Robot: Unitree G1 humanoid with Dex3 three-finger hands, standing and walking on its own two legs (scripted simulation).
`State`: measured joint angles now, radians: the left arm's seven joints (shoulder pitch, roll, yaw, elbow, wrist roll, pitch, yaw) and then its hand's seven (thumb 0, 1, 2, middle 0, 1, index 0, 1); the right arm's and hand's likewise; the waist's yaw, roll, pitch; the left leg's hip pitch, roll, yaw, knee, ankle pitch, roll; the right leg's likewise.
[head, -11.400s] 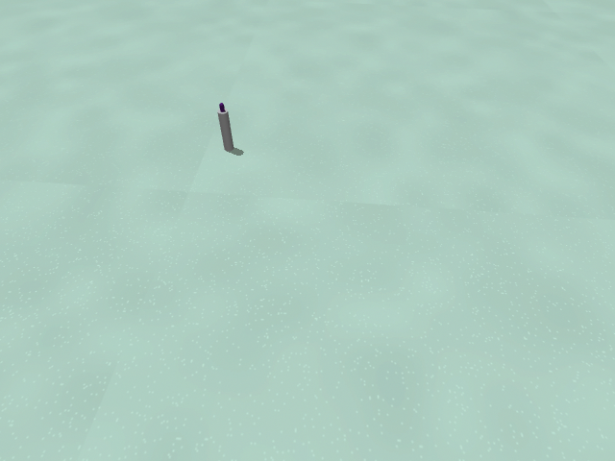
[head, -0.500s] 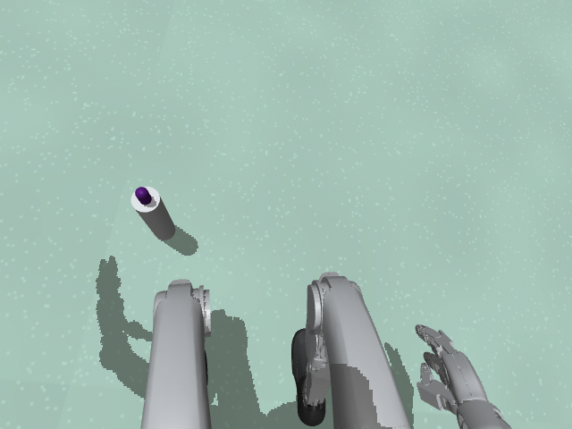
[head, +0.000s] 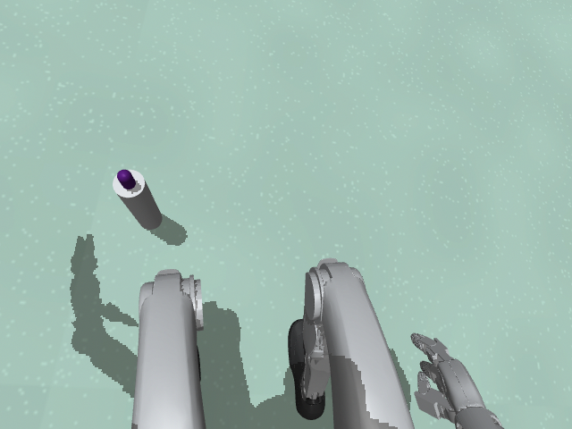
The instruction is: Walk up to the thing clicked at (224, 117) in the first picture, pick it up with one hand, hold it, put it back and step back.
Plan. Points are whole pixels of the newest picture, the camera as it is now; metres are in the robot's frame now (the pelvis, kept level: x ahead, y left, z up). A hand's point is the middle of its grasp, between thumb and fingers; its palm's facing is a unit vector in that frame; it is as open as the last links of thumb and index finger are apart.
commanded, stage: go down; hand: left
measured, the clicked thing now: (139, 200) +0.48 +0.22 -0.29
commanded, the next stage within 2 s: approach in 0.14 s
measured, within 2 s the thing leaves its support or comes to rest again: neither
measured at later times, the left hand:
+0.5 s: hand out of the picture +0.42 +0.39 -0.03, palm faces +0.12 -0.99 -0.03, open 17.7 cm
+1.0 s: hand (86, 222) +0.42 +0.30 -0.25, palm faces +0.04 -1.00 +0.03, open 17.6 cm
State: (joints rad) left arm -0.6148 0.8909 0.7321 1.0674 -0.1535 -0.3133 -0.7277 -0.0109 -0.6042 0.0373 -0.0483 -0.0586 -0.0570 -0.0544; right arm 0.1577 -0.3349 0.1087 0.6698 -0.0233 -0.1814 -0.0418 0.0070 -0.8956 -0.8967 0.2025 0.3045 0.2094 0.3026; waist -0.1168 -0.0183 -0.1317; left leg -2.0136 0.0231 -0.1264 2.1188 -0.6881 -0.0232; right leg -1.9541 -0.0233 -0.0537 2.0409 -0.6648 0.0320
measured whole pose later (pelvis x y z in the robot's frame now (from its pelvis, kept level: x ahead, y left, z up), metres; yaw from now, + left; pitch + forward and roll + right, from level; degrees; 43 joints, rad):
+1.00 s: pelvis -0.02 +0.01 -0.13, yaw -7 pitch +20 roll -13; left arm -0.63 0.86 0.68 1.37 -0.20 -0.82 -0.58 -0.01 -0.61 0.03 -0.06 -0.12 -0.08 -0.11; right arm -0.03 -0.37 0.34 0.63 -0.22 -0.09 0.06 0.00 -0.91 -0.89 0.20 0.31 0.21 0.30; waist -0.24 -0.17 0.16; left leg -2.25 0.01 -0.27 2.57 -0.70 -0.03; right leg -2.14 0.03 -0.13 2.39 -0.63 0.06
